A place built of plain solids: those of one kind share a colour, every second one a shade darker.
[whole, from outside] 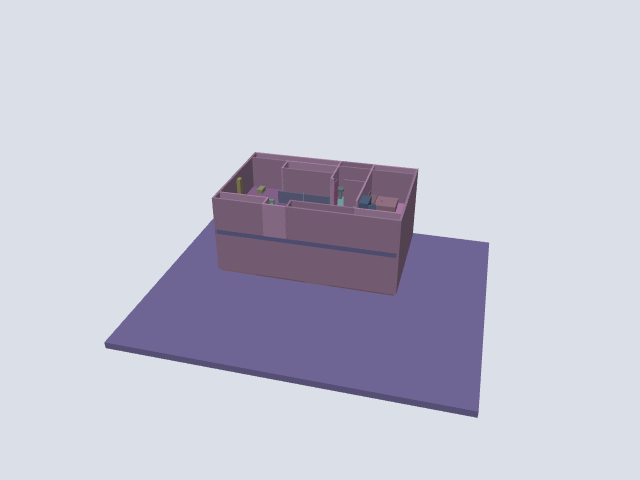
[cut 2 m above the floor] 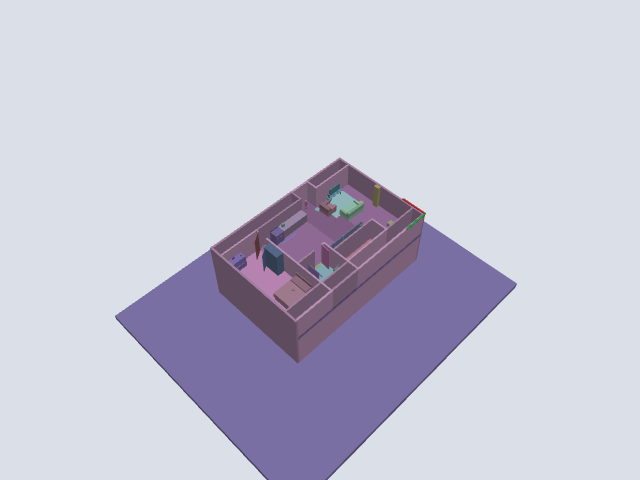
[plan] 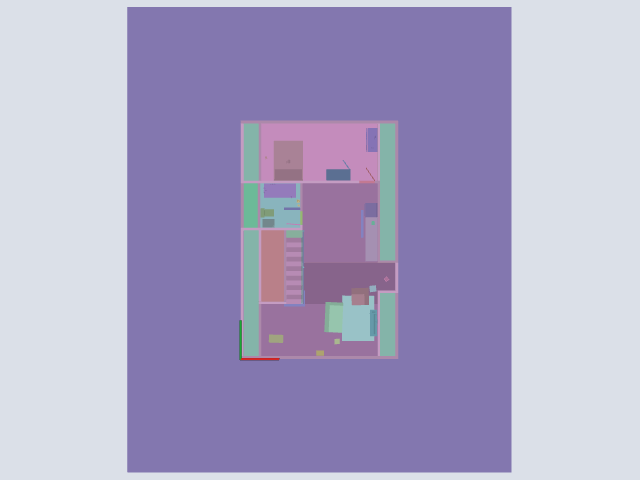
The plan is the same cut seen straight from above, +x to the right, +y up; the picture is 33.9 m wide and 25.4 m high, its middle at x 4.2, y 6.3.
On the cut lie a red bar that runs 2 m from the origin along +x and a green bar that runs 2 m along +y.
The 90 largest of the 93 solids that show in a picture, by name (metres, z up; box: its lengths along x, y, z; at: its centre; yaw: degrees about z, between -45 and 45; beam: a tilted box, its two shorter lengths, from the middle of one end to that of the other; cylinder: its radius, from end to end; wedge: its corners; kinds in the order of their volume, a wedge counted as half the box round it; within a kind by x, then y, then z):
{
 "under_1": {"box": [20.34, 24.63, 0.5], "at": [4.17, 6.31, -3.71]},
 "wall_1": {"box": [0.16, 6.66, 2.39], "at": [0.08, 3.49, 4.05]},
 "wall_2": {"box": [0.16, 12.31, 2.86], "at": [0.08, 6.31, 1.13]},
 "wall_3": {"box": [0.16, 2.36, 2.39], "at": [0.08, 8.13, 4.05]},
 "wall_4": {"box": [0.16, 3.03, 2.39], "at": [0.08, 10.95, 4.05]},
 "wall_5": {"box": [0.13, 2.36, 2.39], "at": [0.97, 8.13, 4.05]},
 "wall_6": {"box": [0.13, 2.75, 2.39], "at": [1.02, 1.53, 4.05]},
 "wall_7": {"box": [0.13, 3.78, 2.39], "at": [1.02, 4.93, 4.05]},
 "wall_8": {"box": [0.13, 3.03, 2.39], "at": [1.02, 10.95, 4.05]},
 "wall_9": {"box": [3.28, 0.13, 2.39], "at": [1.64, 6.88, 4.05]},
 "wall_10": {"box": [1.46, 0.13, 2.39], "at": [1.69, 2.98, 4.05]},
 "wall_11": {"box": [0.13, 3.78, 2.39], "at": [2.35, 4.93, 4.05]},
 "wall_12": {"box": [6.28, 0.13, 2.39], "at": [3.14, 9.37, 4.05]},
 "wall_13": {"box": [0.13, 0.16, 2.39], "at": [3.21, 7.02, 4.05]},
 "wall_14": {"box": [0.13, 1.49, 2.39], "at": [3.21, 8.56, 4.05]},
 "wall_15": {"box": [8.34, 0.16, 5.55], "at": [4.17, 0.08, 2.47]},
 "wall_16": {"box": [8.34, 0.16, 5.55], "at": [4.17, 12.55, 2.47]},
 "wall_17": {"box": [0.13, 3.34, 2.39], "at": [7.32, 1.83, 4.05]},
 "wall_18": {"box": [0.13, 4.09, 2.39], "at": [7.32, 7.26, 4.05]},
 "wall_19": {"box": [0.13, 3.03, 2.39], "at": [7.32, 10.95, 4.05]},
 "wall_20": {"box": [1.09, 0.13, 2.39], "at": [7.79, 3.56, 4.05]},
 "wall_21": {"box": [1.09, 0.13, 2.39], "at": [7.79, 5.16, 4.05]},
 "wall_22": {"box": [0.16, 3.34, 2.39], "at": [8.26, 1.83, 4.05]},
 "wall_23": {"box": [0.16, 1.46, 2.39], "at": [8.26, 4.36, 4.05]},
 "wall_24": {"box": [0.16, 12.31, 2.86], "at": [8.26, 6.31, 1.13]},
 "wall_25": {"box": [0.16, 7.25, 2.39], "at": [8.26, 8.84, 4.05]},
 "stair_1": {"box": [0.86, 0.25, 2.97], "at": [2.85, 3.04, 1.18]},
 "stair_2": {"box": [0.86, 0.5, 2.78], "at": [2.85, 3.16, 1.09]},
 "stair_3": {"box": [0.86, 0.75, 2.59], "at": [2.85, 3.29, 0.99]},
 "stair_4": {"box": [0.86, 1.0, 2.4], "at": [2.85, 3.41, 0.9]},
 "stair_5": {"box": [0.86, 1.25, 2.21], "at": [2.85, 3.54, 0.8]},
 "stair_6": {"box": [0.86, 1.5, 2.01], "at": [2.85, 3.66, 0.71]},
 "stair_7": {"box": [0.86, 1.75, 1.82], "at": [2.85, 3.79, 0.61]},
 "stair_8": {"box": [0.86, 2.0, 1.63], "at": [2.85, 3.91, 0.52]},
 "stair_9": {"box": [0.86, 2.25, 1.44], "at": [2.85, 4.04, 0.42]},
 "stair_10": {"box": [0.86, 2.5, 1.25], "at": [2.85, 4.16, 0.33]},
 "stair_11": {"box": [0.86, 2.75, 1.06], "at": [2.85, 4.29, 0.23]},
 "stair_12": {"box": [0.86, 3.0, 0.87], "at": [2.85, 4.41, 0.14]},
 "stair_13": {"box": [0.86, 3.26, 0.68], "at": [2.85, 4.54, 0.04]},
 "stair_14": {"box": [0.86, 3.51, 0.49], "at": [2.85, 4.66, -0.05]},
 "floor_shut_1": {"box": [8.02, 4.45, 0.5], "at": [4.17, 10.24, -0.25]},
 "floor_shut_2": {"box": [4.77, 3.51, 0.5], "at": [5.79, 4.53, -0.25]},
 "upper_floor_living_1": {"box": [6.16, 2.75, 0.16], "at": [4.17, 1.53, 2.78]},
 "upper_floor_living_2": {"box": [3.97, 0.72, 0.16], "at": [5.26, 3.27, 2.78]},
 "upper_floor_living_3": {"box": [3.97, 4.22, 0.16], "at": [5.26, 7.2, 2.78]},
 "upper_floor_living_4": {"box": [4.9, 1.46, 0.16], "at": [5.73, 4.36, 2.78]},
 "upper_floor_bedroom_1": {"box": [6.16, 3.03, 0.16], "at": [4.17, 10.95, 2.78]},
 "floor_lobby_1": {"box": [3.95, 1.48, 0.5], "at": [4.39, 7.15, -0.25]},
 "upper_floor_1": {"box": [0.8, 6.66, 0.16], "at": [0.56, 3.49, 2.78]},
 "upper_floor_2": {"box": [0.8, 3.03, 0.16], "at": [0.56, 10.95, 2.78]},
 "upper_floor_3": {"box": [0.8, 3.34, 0.16], "at": [7.78, 1.83, 2.78]},
 "upper_floor_4": {"box": [0.8, 7.25, 0.16], "at": [7.78, 8.84, 2.78]},
 "wardrobe_1": {"box": [1.28, 0.6, 2.0], "at": [5.17, 9.74, 3.86]},
 "wardrobe_2": {"box": [0.06, 0.6, 1.76], "at": [5.6, 10.27, 3.85], "yaw": 34.3},
 "double_bed_1": {"box": [1.52, 0.07, 1.05], "at": [2.52, 9.48, 3.38]},
 "double_bed_2": {"box": [1.45, 0.55, 0.2], "at": [2.52, 9.77, 3.56]},
 "double_bed_3": {"box": [1.55, 2.11, 0.4], "at": [2.52, 10.5, 3.36]},
 "wall_band_1": {"box": [0.16, 12.31, 0.31], "at": [0.08, 6.31, 2.7]},
 "wall_band_2": {"box": [1.12, 0.13, 0.31], "at": [2.85, 2.85, 2.7]},
 "wall_band_3": {"box": [0.13, 1.48, 0.31], "at": [6.43, 7.15, 2.7]},
 "wall_band_4": {"box": [0.16, 12.31, 0.31], "at": [8.26, 6.31, 2.7]},
 "counter_run_1": {"box": [0.64, 2.32, 0.038], "at": [6.92, 6.34, 3.75]},
 "counter_run_2": {"box": [0.61, 2.32, 0.78], "at": [6.93, 6.34, 3.35]},
 "upper_floor_bath_1": {"box": [2.11, 2.36, 0.16], "at": [2.1, 8.13, 2.78]},
 "upper_floor_sstore_1": {"box": [1.2, 3.78, 0.16], "at": [1.69, 4.93, 2.78]},
 "sofa_1": {"box": [0.23, 1.6, 0.39], "at": [4.58, 2.22, 3.5], "yaw": -2.4},
 "sofa_2": {"box": [0.92, 0.17, 0.18], "at": [4.91, 1.49, 3.4], "yaw": -2.4},
 "sofa_3": {"box": [0.93, 1.6, 0.34], "at": [4.94, 2.21, 3.14], "yaw": -2.4},
 "sofa_4": {"box": [0.92, 0.17, 0.18], "at": [4.97, 2.92, 3.4], "yaw": -2.4},
 "chest_drawers_1": {"box": [0.5, 1.28, 1.04], "at": [6.99, 11.59, 3.38]},
 "bathtub_1": {"box": [1.7, 0.76, 0.44], "at": [2.08, 8.92, 3.08]},
 "bathtub_2": {"box": [1.01, 0.04, 1.2], "at": [2.41, 8.67, 3.76]},
 "armchair_club_1": {"box": [0.24, 0.87, 0.18], "at": [5.99, 3.28, 3.37], "yaw": 1.3},
 "armchair_club_2": {"box": [0.92, 0.33, 0.38], "at": [6.32, 3.6, 3.47], "yaw": 1.3},
 "armchair_club_3": {"box": [0.92, 0.9, 0.35], "at": [6.33, 3.3, 3.1], "yaw": 1.3},
 "armchair_club_4": {"box": [0.24, 0.87, 0.18], "at": [6.67, 3.29, 3.37], "yaw": 1.3},
 "range_flat_1": {"box": [0.65, 0.76, 0.94], "at": [6.92, 7.88, 3.33]},
 "rug_1": {"box": [1.7, 2.4, 0.08], "at": [6.22, 2.15, 2.83], "yaw": -0.2},
 "stair_guard_1": {"box": [0.08, 3.9, 0.95], "at": [3.32, 4.86, 3.33]},
 "upper_floor_shut_1": {"box": [0.75, 2.36, 0.16], "at": [0.54, 8.13, 2.78]},
 "wall_foot_1": {"box": [0.16, 6.66, 0.17], "at": [0.08, 3.49, 2.78]},
 "wall_foot_2": {"box": [0.16, 3.03, 0.17], "at": [0.08, 10.95, 2.78]},
 "billy_1": {"box": [0.42, 0.28, 2.02], "at": [4.21, 0.31, 3.87]},
 "trunk_1": {"box": [0.76, 0.43, 0.31], "at": [1.88, 1.07, 3.01], "yaw": -1.7},
 "tv_stand_1": {"box": [0.37, 1.4, 0.046], "at": [7.03, 1.91, 3.22]},
 "tv_stand_2": {"box": [0.09, 1.08, 0.63], "at": [7.08, 1.85, 3.59]},
 "leaf_bedroom_door_1": {"box": [0.05, 0.82, 1.99], "at": [6.87, 9.78, 3.85], "yaw": 34.0},
 "leaf_bath_door_1": {"box": [0.72, 0.05, 1.99], "at": [2.79, 7.13, 3.85], "yaw": -5.0},
 "pedestal_basin_1": {"box": [0.64, 0.45, 0.2], "at": [1.48, 7.19, 3.61]},
 "wc_1": {"box": [0.54, 0.38, 0.09], "at": [1.5, 7.74, 3.25]}
}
